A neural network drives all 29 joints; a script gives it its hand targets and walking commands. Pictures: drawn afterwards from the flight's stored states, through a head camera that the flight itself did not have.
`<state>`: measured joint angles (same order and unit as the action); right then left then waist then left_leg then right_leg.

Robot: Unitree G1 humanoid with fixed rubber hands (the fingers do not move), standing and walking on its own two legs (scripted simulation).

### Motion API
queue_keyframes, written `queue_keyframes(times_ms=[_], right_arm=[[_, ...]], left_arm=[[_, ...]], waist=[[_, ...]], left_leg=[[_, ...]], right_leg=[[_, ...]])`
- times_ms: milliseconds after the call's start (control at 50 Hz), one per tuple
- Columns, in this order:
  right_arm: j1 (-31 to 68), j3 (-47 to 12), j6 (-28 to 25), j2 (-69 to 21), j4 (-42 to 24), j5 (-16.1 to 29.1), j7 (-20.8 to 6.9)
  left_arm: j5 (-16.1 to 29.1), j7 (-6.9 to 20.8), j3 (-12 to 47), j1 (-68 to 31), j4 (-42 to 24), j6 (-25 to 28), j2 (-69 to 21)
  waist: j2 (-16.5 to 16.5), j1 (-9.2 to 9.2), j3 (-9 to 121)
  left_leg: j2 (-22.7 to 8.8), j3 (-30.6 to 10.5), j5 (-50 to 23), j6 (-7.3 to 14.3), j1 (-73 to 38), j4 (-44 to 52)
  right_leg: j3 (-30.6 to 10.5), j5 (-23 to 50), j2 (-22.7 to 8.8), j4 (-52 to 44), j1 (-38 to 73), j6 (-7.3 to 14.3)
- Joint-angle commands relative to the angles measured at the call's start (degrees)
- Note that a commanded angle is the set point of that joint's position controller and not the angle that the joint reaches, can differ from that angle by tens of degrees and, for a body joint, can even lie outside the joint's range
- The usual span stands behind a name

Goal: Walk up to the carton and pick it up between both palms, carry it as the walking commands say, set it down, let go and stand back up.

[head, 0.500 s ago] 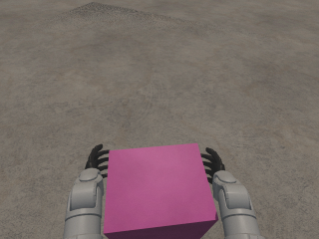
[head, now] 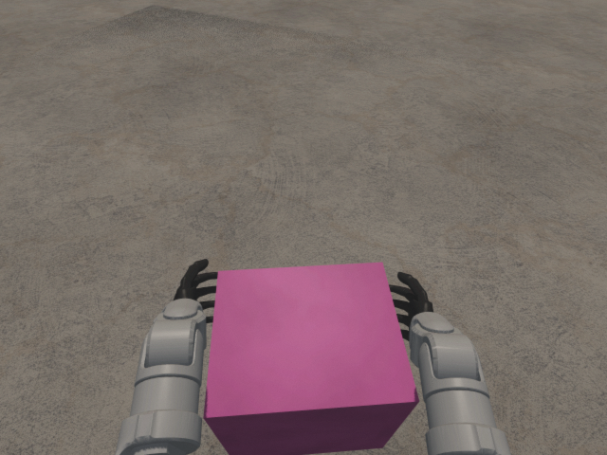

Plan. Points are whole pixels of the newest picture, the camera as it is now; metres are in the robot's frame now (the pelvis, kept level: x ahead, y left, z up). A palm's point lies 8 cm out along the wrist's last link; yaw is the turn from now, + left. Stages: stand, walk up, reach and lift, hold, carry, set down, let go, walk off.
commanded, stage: reach and lift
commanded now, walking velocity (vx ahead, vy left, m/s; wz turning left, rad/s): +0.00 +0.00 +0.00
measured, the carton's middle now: (305, 364) +0.25 +0.01 -0.05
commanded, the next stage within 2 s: hold in 0.98 s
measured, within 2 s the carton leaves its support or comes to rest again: neither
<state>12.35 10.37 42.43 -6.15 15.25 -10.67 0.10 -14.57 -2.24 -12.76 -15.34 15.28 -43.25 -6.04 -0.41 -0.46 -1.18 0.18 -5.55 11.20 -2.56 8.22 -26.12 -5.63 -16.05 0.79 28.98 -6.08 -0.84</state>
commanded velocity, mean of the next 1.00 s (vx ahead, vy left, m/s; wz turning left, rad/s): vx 0.00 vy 0.00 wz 0.00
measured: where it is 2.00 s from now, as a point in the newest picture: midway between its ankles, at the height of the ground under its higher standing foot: outside the picture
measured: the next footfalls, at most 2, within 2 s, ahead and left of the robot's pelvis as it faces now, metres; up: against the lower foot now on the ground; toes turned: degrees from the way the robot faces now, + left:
none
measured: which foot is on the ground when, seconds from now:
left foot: down 0.00-1.00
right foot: down 0.00-1.00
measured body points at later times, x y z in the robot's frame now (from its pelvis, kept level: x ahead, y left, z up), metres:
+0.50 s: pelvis +0.00 +0.01 +0.00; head -0.05 +0.02 +0.45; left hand +0.30 +0.17 +0.04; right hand +0.28 -0.15 +0.02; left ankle +0.04 +0.15 -0.74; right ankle +0.01 -0.13 -0.74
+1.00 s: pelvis +0.01 +0.01 +0.00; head -0.04 +0.01 +0.45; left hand +0.29 +0.17 +0.03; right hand +0.27 -0.15 +0.02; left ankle +0.04 +0.15 -0.74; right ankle +0.01 -0.13 -0.74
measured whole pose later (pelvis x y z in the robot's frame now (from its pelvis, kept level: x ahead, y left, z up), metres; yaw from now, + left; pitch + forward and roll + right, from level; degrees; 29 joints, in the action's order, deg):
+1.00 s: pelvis +0.01 +0.01 +0.00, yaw +0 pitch -7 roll +1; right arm 6.3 9.1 43.7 -7.2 8.0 -11.2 -0.3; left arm -14.1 -2.3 -10.7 -9.0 9.0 -43.6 -7.4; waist -0.5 0.9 -1.2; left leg 1.0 -4.9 10.4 -1.5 5.6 -23.3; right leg -6.3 -14.9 -0.4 25.3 -3.1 -1.8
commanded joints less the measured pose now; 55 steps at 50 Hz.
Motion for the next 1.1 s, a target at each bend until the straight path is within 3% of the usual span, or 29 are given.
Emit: queue_keyframes(times_ms=[0,40,120,140,280,320,360,380,420,480,520,540,560,640,680,700,720,760,780,800,820,840,860,880,920,960,1040,1060,1080], right_arm=[[46.9,-32.8,-3.8,-54.0,-8.3,14.3,-13.8],[49.2,-31.9,-4.2,-54.4,-6.8,14.5,-14.3],[51.9,-30.4,-4.2,-55.0,-5.1,13.8,-14.9],[52.0,-30.9,-4.5,-55.4,-4.8,14.2,-15.3],[49.5,-30.4,-4.1,-54.8,-4.5,14.0,-15.9],[48.4,-30.5,-4.2,-54.8,-5.4,14.0,-16.0],[48.6,-31.6,-4.3,-54.1,-8.1,14.4,-15.9],[47.2,-31.3,-4.0,-54.6,-7.1,14.1,-15.8],[45.4,-32.2,-4.0,-53.8,-8.5,14.6,-15.8],[43.8,-32.9,-3.6,-54.1,-9.0,14.4,-16.0],[44.9,-33.1,-3.7,-53.2,-10.7,14.6,-15.7],[44.1,-32.9,-3.6,-53.2,-10.4,14.1,-15.7],[42.8,-32.9,-3.4,-53.0,-9.8,14.2,-15.7],[42.3,-35.3,-3.6,-52.7,-13.6,15.1,-15.4],[40.0,-34.7,-2.9,-52.2,-11.9,14.4,-15.3],[39.9,-35.1,-2.9,-51.6,-13.4,14.8,-15.2],[39.2,-34.7,-2.8,-51.7,-12.4,14.2,-15.3],[38.1,-35.4,-2.9,-52.0,-13.1,14.7,-15.2],[39.4,-35.9,-2.9,-52.1,-14.4,15.1,-15.1],[38.4,-36.4,-2.8,-52.2,-14.4,15.3,-15.0],[36.6,-35.8,-2.3,-52.0,-13.6,14.8,-14.8],[37.7,-36.8,-2.5,-52.5,-14.7,14.9,-14.5],[36.4,-37.1,-2.4,-52.9,-16.1,15.3,-14.4],[37.2,-37.9,-2.4,-52.3,-17.0,15.5,-14.1],[35.2,-38.0,-2.3,-52.2,-17.2,15.5,-14.1],[33.1,-37.7,-2.0,-52.1,-17.5,14.9,-13.7],[33.5,-38.2,-1.9,-51.0,-18.8,15.1,-13.5],[31.9,-38.2,-1.7,-51.2,-17.9,14.8,-13.4],[32.5,-37.4,-1.8,-51.0,-18.4,14.8,-13.1]], left_arm=[[17.8,16.8,33.8,-37.8,-3.2,2.4,-55.8],[18.3,17.1,34.1,-41.3,-2.5,2.7,-57.4],[17.6,17.4,32.7,-42.9,0.0,3.0,-58.8],[17.7,17.3,32.3,-42.8,-0.2,3.3,-59.0],[17.6,17.1,32.5,-40.8,-0.2,3.2,-61.0],[18.1,17.1,33.8,-41.0,-2.4,3.4,-61.3],[17.4,16.9,32.8,-37.2,-1.1,3.1,-60.4],[18.0,16.7,34.0,-39.3,-3.2,3.2,-60.7],[18.1,16.4,35.1,-36.7,-4.5,3.1,-60.7],[18.3,16.4,35.8,-36.7,-6.4,3.1,-59.5],[18.4,16.5,36.6,-36.8,-6.4,2.9,-60.1],[18.6,16.4,36.8,-37.1,-7.0,2.9,-59.8],[18.1,16.4,36.4,-36.1,-7.2,2.7,-59.0],[19.1,16.1,38.0,-33.4,-8.2,2.6,-59.5],[18.2,16.0,37.1,-32.4,-8.7,2.4,-58.1],[18.0,15.9,37.0,-30.8,-8.0,2.1,-58.3],[17.9,16.0,37.2,-30.8,-8.5,2.0,-58.0],[18.6,15.9,38.4,-31.7,-10.5,2.3,-57.9],[19.0,15.9,39.1,-32.2,-11.4,2.3,-58.0],[18.1,16.1,37.9,-29.7,-9.9,2.2,-57.1],[18.6,16.0,38.4,-30.2,-10.7,2.0,-57.2],[18.5,16.2,38.1,-29.6,-10.6,2.1,-56.6],[18.3,16.3,38.3,-27.8,-11.1,2.0,-56.0],[19.1,16.1,39.0,-28.0,-11.1,1.8,-56.6],[19.0,16.1,39.5,-27.5,-12.5,1.8,-56.1],[19.0,16.2,39.9,-27.6,-15.0,2.0,-55.0],[18.8,16.5,39.7,-26.3,-13.4,1.7,-54.5],[19.2,16.5,40.2,-26.5,-14.4,1.8,-54.3],[18.7,16.3,39.8,-26.0,-13.6,1.4,-54.1]], waist=[[-1.4,-0.16,16.9],[0.0,1.01,16.8],[-0.6,0.99,18.2],[-0.4,0.21,19.8],[0.2,1.1,19.1],[1.1,1.8,20.0],[0.1,0.47,19.0],[-0.1,1.52,19.8],[1.3,1.65,20.0],[-0.9,1.78,19.4],[1.4,2.06,18.3],[-0.7,2.47,18.9],[0.9,1.46,18.2],[-0.9,2.06,19.4],[-0.4,1.36,18.7],[1.4,1.19,17.6],[-0.6,1.8,17.7],[1.1,1.34,17.8],[0.2,1.76,18.1],[0.5,0.5,17.0],[0.1,1.64,16.6],[-1.2,0.58,16.6],[-0.3,0.43,16.6],[-1.5,1.13,16.9],[0.4,1.07,17.3],[-0.4,1.33,17.3],[-0.1,0.95,15.5],[-1.4,1.5,14.9],[-0.1,1.33,14.8]], left_leg=[[6.2,3.5,-5.2,1.9,-8.0,3.0],[6.0,3.3,-2.9,1.8,-7.2,2.8],[5.7,3.3,-1.9,1.7,-8.3,2.7],[5.7,3.3,-2.8,1.6,-8.1,2.8],[5.4,2.9,-6.4,1.2,-8.6,3.8],[5.4,3.0,-7.6,1.0,-9.9,3.7],[5.5,2.9,-8.7,1.3,-9.4,4.1],[5.4,2.6,-9.2,1.3,-9.6,4.1],[5.4,2.3,-11.2,1.1,-10.5,4.4],[5.4,2.4,-8.9,1.1,-10.6,4.9],[5.3,2.6,-8.3,1.0,-10.2,5.0],[5.1,2.2,-8.3,1.1,-10.6,5.2],[5.4,2.6,-9.1,1.1,-9.6,5.4],[5.4,2.1,-11.4,1.1,-11.6,4.9],[5.5,2.1,-10.8,1.1,-11.4,5.1],[5.6,2.2,-10.7,1.0,-11.0,5.3],[5.3,1.8,-10.6,1.1,-12.0,5.3],[5.4,2.1,-10.9,0.8,-11.8,5.2],[5.5,2.0,-10.3,1.0,-11.8,5.0],[5.9,2.7,-11.2,1.2,-9.9,5.4],[5.8,2.1,-10.7,1.2,-10.9,5.1],[5.9,2.3,-10.6,1.5,-10.5,5.3],[6.0,2.5,-11.7,1.6,-11.1,5.1],[5.9,2.0,-12.6,1.6,-12.4,4.9],[6.0,2.2,-13.7,1.2,-12.8,5.2],[5.9,2.2,-13.1,1.4,-12.0,5.1],[6.2,2.3,-11.7,1.4,-11.3,5.4],[6.1,2.1,-11.2,1.5,-11.7,5.4],[6.1,2.2,-10.4,1.4,-11.6,5.3]], right_leg=[[1.0,5.6,4.1,-8.4,-3.8,0.1],[1.3,3.1,4.0,-8.1,-4.5,0.4],[1.3,1.5,4.0,-8.4,-5.1,0.8],[1.4,2.8,4.1,-8.3,-4.0,0.9],[1.5,6.1,4.4,-8.6,-2.7,1.0],[1.5,7.1,4.5,-8.6,-2.8,1.1],[1.7,9.1,4.5,-8.8,-2.0,0.9],[1.7,9.4,4.5,-8.6,-1.7,0.9],[1.6,11.0,4.4,-8.6,-1.4,1.1],[1.7,9.2,4.6,-8.9,-1.8,0.8],[1.4,7.7,4.3,-8.9,-2.3,1.3],[1.5,7.4,4.5,-8.8,-2.4,1.4],[1.4,8.8,4.5,-9.0,-1.4,1.3],[2.0,10.7,4.7,-8.7,-1.5,0.9],[1.8,10.2,4.7,-9.0,-1.5,0.7],[1.4,10.2,4.6,-9.4,-1.3,1.0],[1.6,9.2,4.7,-9.6,-2.0,0.9],[1.7,9.9,4.7,-9.2,-1.8,1.1],[1.7,9.4,4.7,-9.5,-2.1,0.8],[1.8,11.0,4.6,-9.4,-0.3,0.4],[1.7,10.5,4.6,-9.4,-1.5,0.6],[1.6,10.7,4.6,-9.5,-0.7,0.3],[1.2,12.4,4.3,-9.6,-0.8,0.3],[1.4,12.5,4.5,-9.6,-1.4,0.1],[1.4,13.7,4.5,-9.4,-0.8,0.3],[1.3,13.5,4.5,-9.2,0.1,0.2],[1.4,11.9,4.5,-9.8,-0.5,0.2],[1.7,11.7,4.7,-9.8,-0.9,0.0],[1.4,10.9,4.4,-9.9,-1.1,0.3]])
